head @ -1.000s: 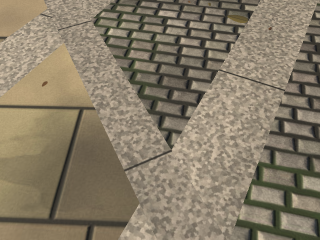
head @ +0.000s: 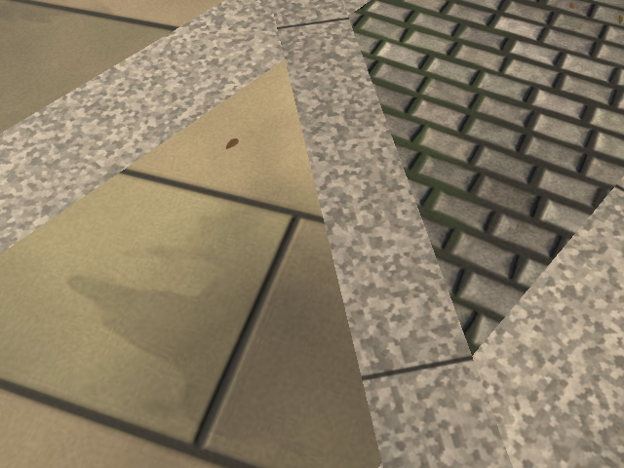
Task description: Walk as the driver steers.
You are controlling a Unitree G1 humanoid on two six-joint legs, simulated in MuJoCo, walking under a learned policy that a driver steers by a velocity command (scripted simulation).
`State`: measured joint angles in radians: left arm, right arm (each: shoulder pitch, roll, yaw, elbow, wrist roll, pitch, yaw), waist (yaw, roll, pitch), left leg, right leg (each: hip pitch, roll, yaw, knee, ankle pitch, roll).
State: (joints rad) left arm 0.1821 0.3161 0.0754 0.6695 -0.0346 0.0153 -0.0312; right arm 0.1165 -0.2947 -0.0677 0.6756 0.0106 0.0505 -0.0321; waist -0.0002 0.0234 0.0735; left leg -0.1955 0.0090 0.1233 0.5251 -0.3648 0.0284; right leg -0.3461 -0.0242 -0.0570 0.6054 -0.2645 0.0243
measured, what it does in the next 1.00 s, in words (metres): walks ahead: left foot, then right foot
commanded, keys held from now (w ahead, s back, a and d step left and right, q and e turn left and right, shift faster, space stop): e+shift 0.12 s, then w+e+shift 0.18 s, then w+shift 0.02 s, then w+q+shift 0.68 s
